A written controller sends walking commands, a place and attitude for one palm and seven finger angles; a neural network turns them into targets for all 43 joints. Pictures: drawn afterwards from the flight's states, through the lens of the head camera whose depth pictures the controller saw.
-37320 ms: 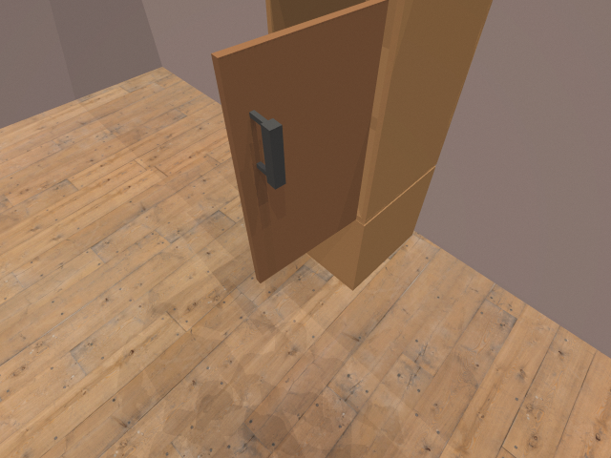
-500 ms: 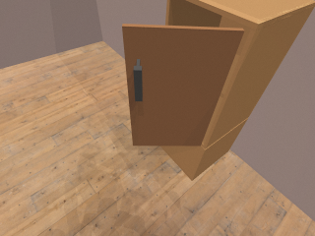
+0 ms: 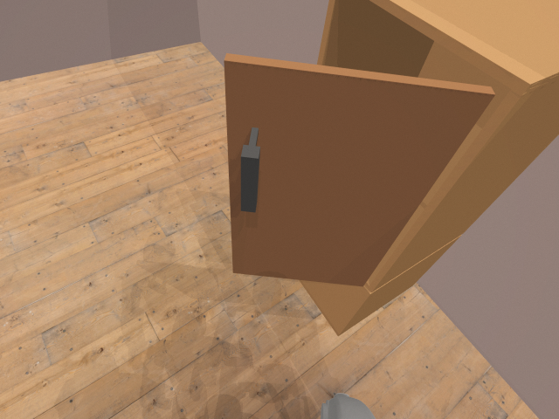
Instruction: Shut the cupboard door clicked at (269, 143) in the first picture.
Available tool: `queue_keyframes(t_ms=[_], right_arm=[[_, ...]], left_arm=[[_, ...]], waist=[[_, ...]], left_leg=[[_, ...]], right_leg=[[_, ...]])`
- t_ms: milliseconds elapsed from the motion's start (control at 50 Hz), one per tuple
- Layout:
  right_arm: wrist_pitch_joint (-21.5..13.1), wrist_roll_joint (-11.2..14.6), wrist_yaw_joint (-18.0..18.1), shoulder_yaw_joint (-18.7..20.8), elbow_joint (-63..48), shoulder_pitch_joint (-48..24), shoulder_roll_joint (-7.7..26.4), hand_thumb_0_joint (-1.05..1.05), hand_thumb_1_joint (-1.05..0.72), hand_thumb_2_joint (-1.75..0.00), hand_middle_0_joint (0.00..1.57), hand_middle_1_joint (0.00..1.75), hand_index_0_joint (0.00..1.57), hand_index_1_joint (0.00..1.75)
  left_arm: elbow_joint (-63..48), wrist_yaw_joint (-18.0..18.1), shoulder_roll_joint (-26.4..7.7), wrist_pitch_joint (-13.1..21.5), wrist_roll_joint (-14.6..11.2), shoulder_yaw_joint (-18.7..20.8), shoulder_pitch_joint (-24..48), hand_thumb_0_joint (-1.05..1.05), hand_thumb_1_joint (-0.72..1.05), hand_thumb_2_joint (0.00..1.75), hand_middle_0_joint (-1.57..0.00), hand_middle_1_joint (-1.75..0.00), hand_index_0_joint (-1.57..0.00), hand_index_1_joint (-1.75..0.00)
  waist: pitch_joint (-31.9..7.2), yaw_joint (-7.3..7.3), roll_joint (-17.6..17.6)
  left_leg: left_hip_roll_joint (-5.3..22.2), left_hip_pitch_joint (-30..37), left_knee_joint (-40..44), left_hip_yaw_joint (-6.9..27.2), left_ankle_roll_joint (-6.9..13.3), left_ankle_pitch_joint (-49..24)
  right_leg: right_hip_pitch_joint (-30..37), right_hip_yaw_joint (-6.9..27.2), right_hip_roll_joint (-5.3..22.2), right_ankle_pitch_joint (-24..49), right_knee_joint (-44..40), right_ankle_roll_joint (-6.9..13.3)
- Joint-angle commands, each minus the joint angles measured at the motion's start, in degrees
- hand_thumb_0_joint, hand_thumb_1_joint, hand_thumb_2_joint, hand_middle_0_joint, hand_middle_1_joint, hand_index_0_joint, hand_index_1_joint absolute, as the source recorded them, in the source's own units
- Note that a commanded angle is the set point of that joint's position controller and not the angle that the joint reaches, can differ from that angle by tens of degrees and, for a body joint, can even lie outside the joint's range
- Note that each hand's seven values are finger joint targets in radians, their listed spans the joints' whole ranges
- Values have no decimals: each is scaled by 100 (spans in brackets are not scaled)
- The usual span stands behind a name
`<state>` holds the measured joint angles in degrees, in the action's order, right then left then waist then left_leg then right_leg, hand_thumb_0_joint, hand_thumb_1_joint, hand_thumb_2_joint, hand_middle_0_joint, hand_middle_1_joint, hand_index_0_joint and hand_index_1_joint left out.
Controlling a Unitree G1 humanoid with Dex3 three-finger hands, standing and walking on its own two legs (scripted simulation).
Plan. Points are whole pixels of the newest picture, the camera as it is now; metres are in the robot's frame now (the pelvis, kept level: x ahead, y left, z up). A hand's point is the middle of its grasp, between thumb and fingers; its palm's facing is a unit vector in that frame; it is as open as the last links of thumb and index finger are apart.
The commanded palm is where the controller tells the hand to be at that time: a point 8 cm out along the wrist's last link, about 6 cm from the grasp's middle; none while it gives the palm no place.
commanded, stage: shuffle to correct the standing spot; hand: left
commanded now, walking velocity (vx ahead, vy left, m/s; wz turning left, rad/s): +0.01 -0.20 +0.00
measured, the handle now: (251, 170) +0.46 +0.08 +0.08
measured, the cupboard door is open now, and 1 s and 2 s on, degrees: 54 54 54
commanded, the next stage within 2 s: come to a stop and stand still in 0.16 s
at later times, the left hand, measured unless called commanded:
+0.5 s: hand out of the picture +0.12 +0.10 -0.20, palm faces +0.08 -0.99 -0.15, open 7.2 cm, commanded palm none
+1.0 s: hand out of the picture +0.03 +0.04 -0.18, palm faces +0.06 -0.99 -0.15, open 7.3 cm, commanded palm none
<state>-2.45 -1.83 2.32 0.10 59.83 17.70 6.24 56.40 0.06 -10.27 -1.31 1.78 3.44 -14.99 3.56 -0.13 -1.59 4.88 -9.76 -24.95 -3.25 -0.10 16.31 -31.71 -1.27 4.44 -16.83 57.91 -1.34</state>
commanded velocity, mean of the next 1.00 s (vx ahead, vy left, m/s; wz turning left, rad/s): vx -0.03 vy -0.02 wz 0.00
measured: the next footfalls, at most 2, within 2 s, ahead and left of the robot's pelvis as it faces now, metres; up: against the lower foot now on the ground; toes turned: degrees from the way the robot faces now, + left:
right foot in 0.16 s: +0.07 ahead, -0.22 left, +0.00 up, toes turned -4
left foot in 0.40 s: +0.10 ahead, +0.00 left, +0.00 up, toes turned +7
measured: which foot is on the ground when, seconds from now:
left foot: down 0.00-0.14, up 0.16-0.38, down 0.40-1.00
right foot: up 0.00-0.14, down 0.16-1.00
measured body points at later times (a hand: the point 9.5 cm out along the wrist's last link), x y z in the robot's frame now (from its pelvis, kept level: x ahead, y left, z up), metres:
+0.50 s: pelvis +0.06 -0.08 -0.02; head +0.08 -0.04 +0.43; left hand +0.12 +0.15 -0.19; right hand +0.12 -0.31 -0.15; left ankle +0.06 +0.00 -0.75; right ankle +0.07 -0.20 -0.74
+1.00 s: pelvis +0.04 -0.12 +0.00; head +0.05 -0.11 +0.45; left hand +0.03 +0.09 -0.17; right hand +0.07 -0.35 -0.16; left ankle +0.06 +0.00 -0.75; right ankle +0.04 -0.23 -0.75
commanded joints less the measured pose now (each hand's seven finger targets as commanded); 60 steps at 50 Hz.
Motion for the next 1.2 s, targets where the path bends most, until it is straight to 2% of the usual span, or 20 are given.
queue_keyframes(t_ms=[0, 80, 100, 120, 140, 160, 220, 300, 340, 360, 380, 400, 420, 440, 520, 560, 600, 640, 880, 1180], right_arm=[[53, -39, 76, 393, -180, 317, 1274, 0, -90, -90, 20, 30, 20, 30], [154, -26, 68, 506, -204, 277, 1390, 0, -90, -90, 20, 30, 20, 30], [164, 16, 39, 520, -207, 375, 1279, 0, -90, -90, 20, 30, 20, 30], [180, 76, 12, 451, -253, 616, 838, 0, -90, -90, 20, 30, 20, 30], [257, 143, 87, 383, -420, 491, 696, 0, -90, -90, 20, 30, 20, 30], [316, 153, 118, 382, -486, 445, 680, 0, -90, -90, 20, 30, 20, 30], [356, 114, 87, 411, -359, 163, 818, 0, -90, -90, 20, 30, 20, 30], [316, 125, -12, 256, -383, 170, 394, 0, -90, -90, 20, 30, 20, 30], [271, 134, -19, 210, -220, 552, 309, 0, -90, -90, 20, 30, 20, 30], [200, 130, -18, 246, -202, 646, 503, 0, -90, -90, 20, 30, 20, 30], [129, 77, -3, 298, -368, 425, 918, 0, -90, -90, 20, 30, 20, 30], [161, 36, 6, 282, -515, -17, 1070, 0, -90, -90, 20, 30, 20, 30], [171, 2, 11, 251, -606, -397, 1005, 0, -90, -90, 20, 30, 20, 30], [124, 9, 56, 228, -617, -542, 904, 0, -90, -90, 20, 30, 20, 30], [119, 53, 82, 277, -511, -371, 958, 0, -90, -90, 20, 30, 20, 30], [131, 97, 68, 315, -477, -363, 988, 0, -90, -90, 20, 30, 20, 30], [143, 153, 31, 300, -442, -281, 859, 0, -90, -90, 20, 30, 20, 30], [172, 153, -27, 270, -403, -303, 806, 0, -90, -90, 20, 30, 20, 30], [246, 114, -103, 120, 112, -281, 645, 0, -90, -90, 20, 30, 20, 30], [177, 117, -41, 53, 504, 281, 453, 0, -90, -90, 20, 30, 20, 30]], left_arm=[[-327, -93, -71, -11, -57, -9, -29, 0, 90, 90, -20, -30, -20, -30], [-324, -133, -391, 88, -45, 82, -338, 0, 90, 90, -20, -30, -20, -30], [-218, -106, -695, 139, -25, 147, -733, 0, 90, 90, -20, -30, -20, -30], [-144, -31, -1236, 154, 35, 253, -989, 0, 90, 90, -20, -30, -20, -30], [-177, 17, -1361, 108, -13, 244, -1104, 0, 90, 90, -20, -30, -20, -30], [-303, 67, -1243, 61, 5, 209, -901, 0, 90, 90, -20, -30, -20, -30], [-496, 153, -796, -21, 35, 141, -15, 0, 90, 90, -20, -30, -20, -30], [-523, 236, -758, 45, 24, 67, 78, 0, 90, 90, -20, -30, -20, -30], [-475, 237, -693, 54, -94, 25, 188, 0, 90, 90, -20, -30, -20, -30], [-506, 217, -480, 25, -139, -5, 102, 0, 90, 90, -20, -30, -20, -30], [-545, 186, -219, -13, -199, -48, -82, 0, 90, 90, -20, -30, -20, -30], [-508, 202, -243, -34, -197, -60, -23, 0, 90, 90, -20, -30, -20, -30], [-452, 198, -320, -58, -151, -51, 20, 0, 90, 90, -20, -30, -20, -30], [-365, 191, -225, -81, -101, -42, -5, 0, 90, 90, -20, -30, -20, -30], [-190, 184, -231, -6, -120, -93, -115, 0, 90, 90, -20, -30, -20, -30], [-77, 189, -220, 74, -97, -129, -272, 0, 90, 90, -20, -30, -20, -30], [-21, 224, -403, 166, -84, -135, -298, 0, 90, 90, -20, -30, -20, -30], [-29, 214, -514, 159, -101, -168, -228, 0, 90, 90, -20, -30, -20, -30], [380, 201, -415, 198, -105, -253, -422, 0, 90, 90, -20, -30, -20, -30], [676, 221, -197, 244, -142, -274, -707, 0, 90, 90, -20, -30, -20, -30]], waist=[[-28, 164, 1352], [-340, -9, 992], [-663, -165, 248], [-1153, -249, -1471], [-1513, -324, -1949], [-1139, -270, -1311], [-657, -39, -1471], [-662, 100, -411], [-667, 272, -83], [-535, 229, 525], [-405, 65, 1713], [-200, -37, 1781], [-132, -111, 1306], [-51, -149, 1579], [-493, -101, 814], [-570, -109, 189], [-727, 31, -304], [-657, 71, 1], [308, 23, -68], [200, -30, 71]], left_leg=[[1073, -101, 424, 227, 653, -3100], [926, -256, -475, 316, 297, -2324], [594, -649, -1163, 59, 76, -1552], [-125, -1681, -2565, -509, -158, 807], [-366, -1741, -3695, -87, -131, 2555], [-247, -1711, -4133, 163, -17, 2449], [-3, -1902, -4389, 68, -73, 1800], [-183, -1001, -2236, -96, -95, 1207], [-278, 22, -362, -138, -96, -274], [-50, 342, 351, 208, -14, -782], [951, -47, 754, 1455, 427, -1899], [1472, -756, 876, 1750, 928, -2518], [1365, -1158, 885, 1505, 1053, -2280], [1139, -990, 881, 1277, 981, -2651], [954, 419, 213, 803, 916, -4416], [703, 658, -77, 615, 657, -3912], [296, 418, -136, 361, 262, -2586], [178, 338, 171, 308, 151, -1576], [57, 29, 681, 254, 37, -233], [91, -81, 697, 232, -1, -539]], right_leg=[[526, -424, -92, 235, -1410, -67], [1813, -518, -279, 961, -3014, -7], [2642, -196, 18, 1900, -3279, 74], [3625, 915, 1246, 3649, -3303, 561], [3396, 1390, 1779, 4466, -3520, 1134], [2756, 1220, 1797, 3610, -3765, 1391], [2198, 548, 1207, 3114, -3590, 1353], [1712, 479, 1207, 2941, -3403, 1322], [1356, 323, 927, 2041, -3039, 947], [1155, 123, 581, 1323, -2674, 633], [955, -102, 46, 74, -2352, 210], [1365, -109, -65, -942, -1943, 82], [1755, 33, -72, -1007, -1696, 86], [1619, 42, -68, -870, -1535, 93], [1482, 0, -100, -475, -2192, 56], [1765, 21, -89, 507, -3196, 20], [2097, 561, 285, 2429, -3417, 164], [2027, 535, 443, 2130, -3435, 206], [1504, 621, 239, -32, -4281, 213], [1890, 478, 191, 481, -4183, 290]])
